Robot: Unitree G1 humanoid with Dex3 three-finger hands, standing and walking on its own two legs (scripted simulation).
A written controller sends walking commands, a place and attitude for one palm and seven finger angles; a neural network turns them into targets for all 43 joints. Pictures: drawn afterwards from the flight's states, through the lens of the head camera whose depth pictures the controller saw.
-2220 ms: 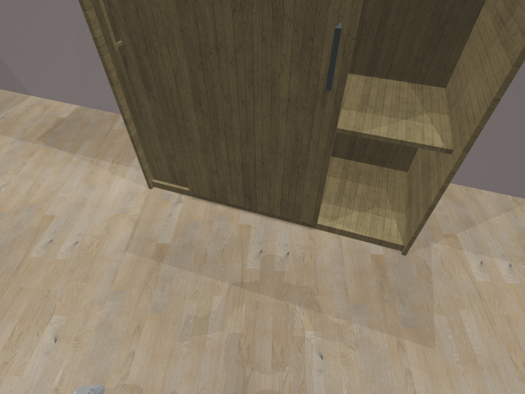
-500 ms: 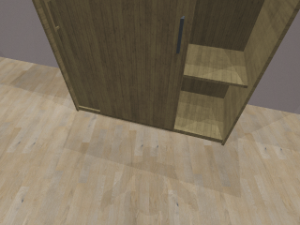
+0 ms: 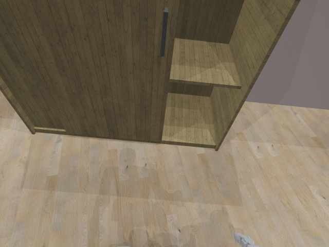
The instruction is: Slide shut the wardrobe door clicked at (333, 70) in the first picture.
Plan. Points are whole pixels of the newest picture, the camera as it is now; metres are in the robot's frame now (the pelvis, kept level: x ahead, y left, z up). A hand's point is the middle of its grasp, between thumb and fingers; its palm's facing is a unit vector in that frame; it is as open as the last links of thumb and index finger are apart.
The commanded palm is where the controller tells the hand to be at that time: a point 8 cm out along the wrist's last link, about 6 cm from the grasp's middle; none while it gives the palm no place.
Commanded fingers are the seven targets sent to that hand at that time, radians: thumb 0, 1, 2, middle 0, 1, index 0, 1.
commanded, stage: walk to a spot facing it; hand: left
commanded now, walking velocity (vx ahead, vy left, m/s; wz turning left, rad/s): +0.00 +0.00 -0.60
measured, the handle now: (164, 33) +0.84 +0.10 +0.09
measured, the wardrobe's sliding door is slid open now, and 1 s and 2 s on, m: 0.40 0.40 0.40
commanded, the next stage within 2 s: turn to face it in 0.16 s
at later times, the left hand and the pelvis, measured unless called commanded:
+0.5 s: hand (130, 201) +0.26 +0.12 -0.14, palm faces -0.25 -0.94 -0.23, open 7.4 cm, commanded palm none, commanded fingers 0.00 0.90 0.90 -0.20 -0.30 -0.20 -0.30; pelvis +0.08 -0.02 +0.00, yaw -11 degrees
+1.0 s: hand out of the picture +0.13 +0.17 -0.15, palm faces +0.05 -0.96 -0.28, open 7.4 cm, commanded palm none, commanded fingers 0.00 0.90 0.90 -0.20 -0.30 -0.20 -0.30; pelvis +0.10 -0.03 +0.01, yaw +0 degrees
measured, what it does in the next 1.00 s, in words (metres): walks ahead: right foot, then left foot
